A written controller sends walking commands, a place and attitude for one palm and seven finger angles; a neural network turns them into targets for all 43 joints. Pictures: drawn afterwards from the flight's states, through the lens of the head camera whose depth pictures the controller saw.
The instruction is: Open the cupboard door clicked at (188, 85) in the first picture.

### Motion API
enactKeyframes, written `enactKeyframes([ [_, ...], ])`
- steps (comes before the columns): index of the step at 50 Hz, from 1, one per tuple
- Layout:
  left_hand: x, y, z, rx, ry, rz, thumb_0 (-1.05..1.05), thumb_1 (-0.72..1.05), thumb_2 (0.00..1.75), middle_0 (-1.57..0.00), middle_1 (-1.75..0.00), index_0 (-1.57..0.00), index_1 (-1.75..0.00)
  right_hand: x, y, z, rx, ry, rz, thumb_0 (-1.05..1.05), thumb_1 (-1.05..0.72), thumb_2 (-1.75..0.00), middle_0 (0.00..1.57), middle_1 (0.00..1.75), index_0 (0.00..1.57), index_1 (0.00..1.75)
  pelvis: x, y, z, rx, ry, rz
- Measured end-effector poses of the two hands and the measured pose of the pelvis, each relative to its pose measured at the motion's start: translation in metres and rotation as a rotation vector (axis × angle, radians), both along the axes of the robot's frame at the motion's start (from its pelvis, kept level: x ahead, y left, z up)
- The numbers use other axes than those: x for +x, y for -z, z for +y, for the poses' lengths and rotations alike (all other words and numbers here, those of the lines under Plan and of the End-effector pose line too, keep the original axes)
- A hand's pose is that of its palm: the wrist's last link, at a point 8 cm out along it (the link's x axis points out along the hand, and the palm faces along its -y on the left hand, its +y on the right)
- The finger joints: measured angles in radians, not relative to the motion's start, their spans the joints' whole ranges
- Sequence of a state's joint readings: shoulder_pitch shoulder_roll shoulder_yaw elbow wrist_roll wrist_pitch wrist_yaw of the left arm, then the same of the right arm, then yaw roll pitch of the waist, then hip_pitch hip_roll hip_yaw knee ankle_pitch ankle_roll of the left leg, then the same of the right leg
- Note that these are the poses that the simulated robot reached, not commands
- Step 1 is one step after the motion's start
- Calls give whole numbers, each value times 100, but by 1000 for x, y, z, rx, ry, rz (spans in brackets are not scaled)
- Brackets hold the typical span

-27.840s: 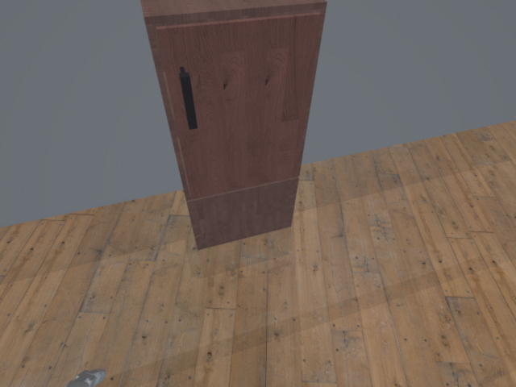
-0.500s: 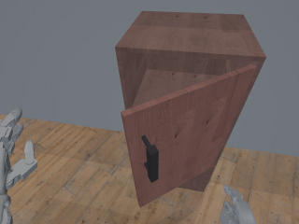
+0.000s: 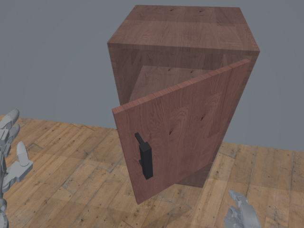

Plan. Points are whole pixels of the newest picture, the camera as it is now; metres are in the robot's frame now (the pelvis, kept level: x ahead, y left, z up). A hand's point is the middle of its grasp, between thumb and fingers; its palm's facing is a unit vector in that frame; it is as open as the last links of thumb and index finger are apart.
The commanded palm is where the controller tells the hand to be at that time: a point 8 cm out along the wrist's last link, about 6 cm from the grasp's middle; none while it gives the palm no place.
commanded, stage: step back with the hand held close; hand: left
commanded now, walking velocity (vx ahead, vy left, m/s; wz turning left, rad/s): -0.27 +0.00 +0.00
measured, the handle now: (143, 156) +0.30 +0.06 +0.02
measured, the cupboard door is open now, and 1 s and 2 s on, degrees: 39 39 39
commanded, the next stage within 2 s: stop stepping back and stand still in 1.06 s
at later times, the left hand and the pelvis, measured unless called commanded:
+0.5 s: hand out of the picture +0.12 +0.30 +0.15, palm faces +0.39 -0.77 -0.50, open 7.4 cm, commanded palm +0.07 +0.33 +0.17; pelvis -0.08 +0.04 -0.01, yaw -1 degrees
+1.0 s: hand out of the picture +0.01 +0.32 +0.16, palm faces +0.44 -0.79 -0.43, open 7.4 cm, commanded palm -0.06 +0.36 +0.17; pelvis -0.20 +0.05 -0.01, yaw +1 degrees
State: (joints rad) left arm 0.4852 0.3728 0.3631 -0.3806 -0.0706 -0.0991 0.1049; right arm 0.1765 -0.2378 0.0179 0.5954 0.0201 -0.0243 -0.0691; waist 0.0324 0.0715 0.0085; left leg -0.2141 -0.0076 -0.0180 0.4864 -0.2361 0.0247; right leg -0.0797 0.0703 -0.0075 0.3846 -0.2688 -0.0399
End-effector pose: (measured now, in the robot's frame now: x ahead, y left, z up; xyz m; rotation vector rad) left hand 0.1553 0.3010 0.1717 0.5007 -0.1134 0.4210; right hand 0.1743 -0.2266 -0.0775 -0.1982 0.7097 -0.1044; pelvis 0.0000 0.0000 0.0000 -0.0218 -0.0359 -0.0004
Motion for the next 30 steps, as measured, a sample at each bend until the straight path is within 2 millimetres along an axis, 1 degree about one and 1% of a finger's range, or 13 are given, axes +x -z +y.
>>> enactKeyframes([
  [7,1,8,-4,15,75,56,1,89,89,-21,-31,-21,-30,-20,-3,-11,-31,78,35,1,-90,-90,21,30,20,30,-12,-1,8,3,22,21],
  [13,-12,0,4,62,118,29,1,89,89,-21,-31,-21,-30,-43,-8,-8,-49,112,44,1,-90,-90,21,30,20,30,-30,1,16,0,27,24],
  [18,-34,-7,16,89,113,-15,1,89,89,-21,-31,-21,-30,-62,-9,2,-50,110,28,1,-90,-90,21,30,20,30,-48,3,24,-8,27,19],
  [22,-56,-5,26,92,90,-31,1,89,89,-21,-31,-21,-30,-78,-7,13,-47,95,9,1,-90,-90,21,30,20,30,-63,6,32,-15,23,12],
  [26,-78,1,34,96,53,-42,1,89,89,-21,-31,-21,-30,-94,-2,23,-47,67,-2,1,-90,-90,21,30,20,30,-80,10,36,-18,5,3],
  [30,-103,0,38,108,8,-78,1,89,89,-21,-31,-21,-30,-108,8,31,-43,17,12,1,-90,-90,21,30,20,30,-96,16,33,-11,-54,12],
])
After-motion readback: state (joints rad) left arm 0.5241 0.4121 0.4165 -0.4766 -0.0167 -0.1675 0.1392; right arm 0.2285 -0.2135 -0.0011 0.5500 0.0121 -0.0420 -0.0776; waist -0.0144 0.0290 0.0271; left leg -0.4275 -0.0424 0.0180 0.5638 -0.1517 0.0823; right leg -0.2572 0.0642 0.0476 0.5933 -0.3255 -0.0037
